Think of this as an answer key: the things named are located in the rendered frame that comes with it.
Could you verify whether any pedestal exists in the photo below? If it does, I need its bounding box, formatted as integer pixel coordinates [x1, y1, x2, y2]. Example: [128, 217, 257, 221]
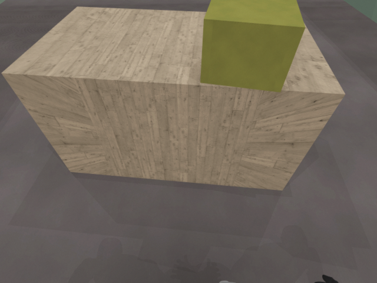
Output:
[1, 6, 345, 190]

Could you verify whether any carton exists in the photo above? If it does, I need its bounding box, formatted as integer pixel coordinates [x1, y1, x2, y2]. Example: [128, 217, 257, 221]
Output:
[200, 0, 305, 92]

